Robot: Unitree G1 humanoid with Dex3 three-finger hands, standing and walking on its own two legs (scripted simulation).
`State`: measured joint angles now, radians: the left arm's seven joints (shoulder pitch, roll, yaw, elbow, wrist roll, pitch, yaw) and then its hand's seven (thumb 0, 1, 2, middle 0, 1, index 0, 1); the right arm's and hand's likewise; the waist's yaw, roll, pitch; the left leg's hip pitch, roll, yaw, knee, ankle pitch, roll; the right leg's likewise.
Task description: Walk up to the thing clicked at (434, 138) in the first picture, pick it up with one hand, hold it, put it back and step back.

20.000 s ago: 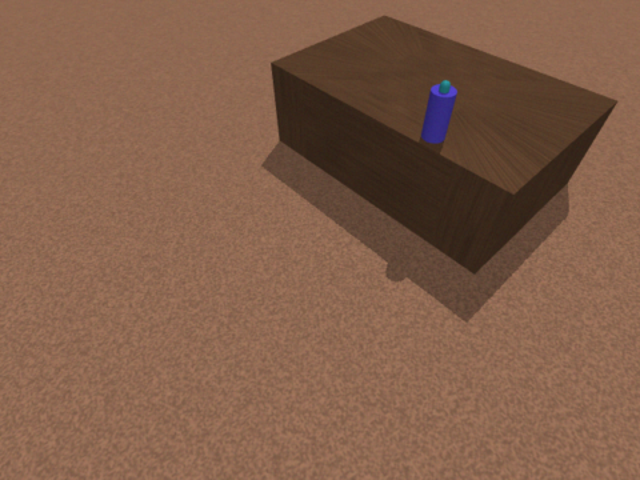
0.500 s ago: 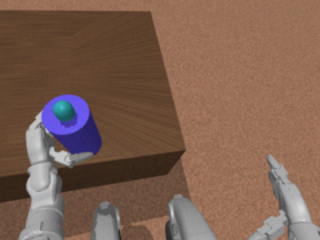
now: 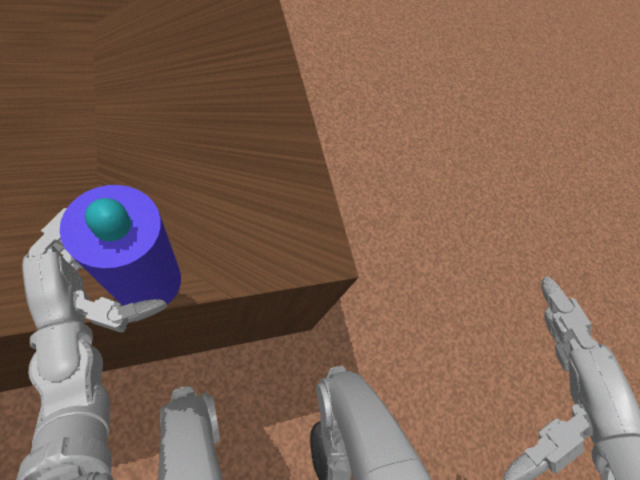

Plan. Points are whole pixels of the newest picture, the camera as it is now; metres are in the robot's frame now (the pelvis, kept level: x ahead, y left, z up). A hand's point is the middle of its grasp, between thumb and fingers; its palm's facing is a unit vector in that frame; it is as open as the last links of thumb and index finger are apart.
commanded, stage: lower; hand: left
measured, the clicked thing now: (129, 252) +0.40 +0.16 +0.00
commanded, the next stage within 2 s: loosen in 0.76 s
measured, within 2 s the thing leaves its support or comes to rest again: rests again in 1.76 s
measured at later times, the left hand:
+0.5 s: hand (118, 275) +0.40 +0.19 -0.08, palm faces +0.15 -0.99 +0.00, open 11.4 cm
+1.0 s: hand (119, 283) +0.40 +0.19 -0.11, palm faces +0.15 -0.99 +0.01, open 11.3 cm
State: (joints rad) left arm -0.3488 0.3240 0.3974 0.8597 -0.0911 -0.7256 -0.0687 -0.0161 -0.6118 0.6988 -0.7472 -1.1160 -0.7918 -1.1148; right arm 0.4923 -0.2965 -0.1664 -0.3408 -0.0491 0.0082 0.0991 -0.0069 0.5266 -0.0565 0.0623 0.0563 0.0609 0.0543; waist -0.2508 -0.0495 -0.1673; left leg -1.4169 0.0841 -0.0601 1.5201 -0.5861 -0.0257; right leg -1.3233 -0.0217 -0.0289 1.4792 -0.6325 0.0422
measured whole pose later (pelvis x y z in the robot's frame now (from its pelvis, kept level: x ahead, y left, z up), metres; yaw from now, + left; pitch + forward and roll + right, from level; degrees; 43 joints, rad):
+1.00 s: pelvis -0.02 +0.00 -0.04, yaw -1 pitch +29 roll -5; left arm -0.36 0.38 0.46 0.87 -0.08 -0.74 -0.06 -0.01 -0.59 0.71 -0.78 -1.00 -0.82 -1.00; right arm 0.53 -0.33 -0.21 -0.52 -0.03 -0.04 0.13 -0.01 0.53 -0.05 0.07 0.06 0.06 0.05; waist -0.32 -0.06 -0.17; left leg -1.59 0.08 -0.08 1.67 -0.60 -0.03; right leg -1.49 -0.01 -0.03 1.62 -0.65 0.04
